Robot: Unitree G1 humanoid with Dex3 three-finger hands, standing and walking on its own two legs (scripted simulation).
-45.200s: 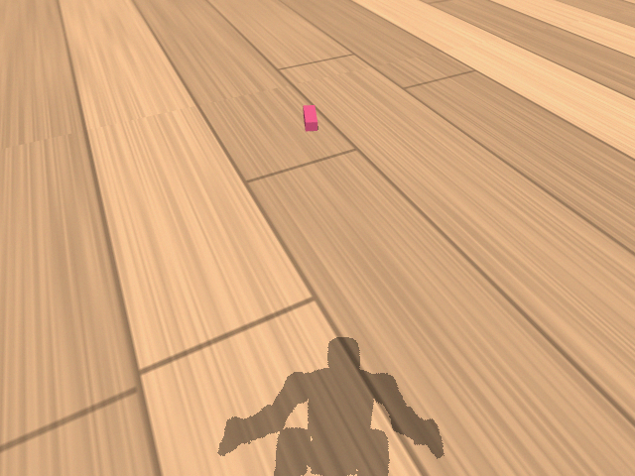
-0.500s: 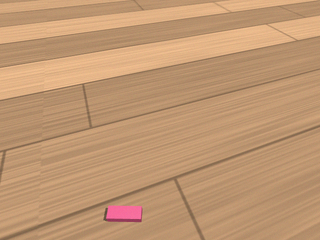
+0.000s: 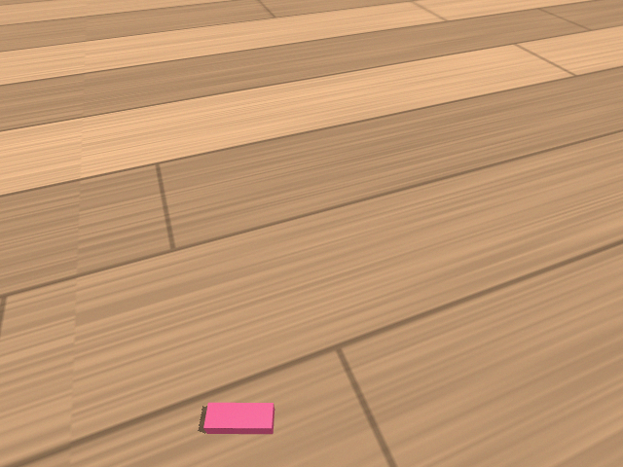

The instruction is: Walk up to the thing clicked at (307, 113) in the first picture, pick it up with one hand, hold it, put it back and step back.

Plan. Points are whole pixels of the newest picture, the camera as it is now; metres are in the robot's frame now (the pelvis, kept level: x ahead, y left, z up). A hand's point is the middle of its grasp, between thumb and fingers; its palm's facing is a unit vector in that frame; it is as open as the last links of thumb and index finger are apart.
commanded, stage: stand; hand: left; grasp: from above
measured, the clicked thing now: (240, 418) +0.43 +0.23 -0.75
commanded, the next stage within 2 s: step back in 0.72 s
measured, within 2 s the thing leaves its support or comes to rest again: neither
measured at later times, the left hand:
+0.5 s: hand out of the picture +0.09 +0.24 -0.16, palm faces -0.01 -0.94 -0.34, open 7.4 cm
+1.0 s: hand out of the picture +0.09 +0.29 -0.17, palm faces -0.02 -0.92 -0.39, open 7.4 cm
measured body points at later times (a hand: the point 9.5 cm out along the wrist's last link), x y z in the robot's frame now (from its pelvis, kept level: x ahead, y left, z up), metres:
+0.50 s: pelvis +0.01 +0.00 +0.00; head +0.02 -0.01 +0.45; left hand +0.09 +0.29 -0.13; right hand +0.08 -0.30 -0.14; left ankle +0.01 +0.14 -0.75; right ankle -0.02 -0.13 -0.75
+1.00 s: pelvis -0.03 +0.02 -0.02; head +0.02 +0.02 +0.42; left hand +0.09 +0.34 -0.15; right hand +0.07 -0.31 -0.14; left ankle -0.01 +0.14 -0.74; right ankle -0.02 -0.13 -0.75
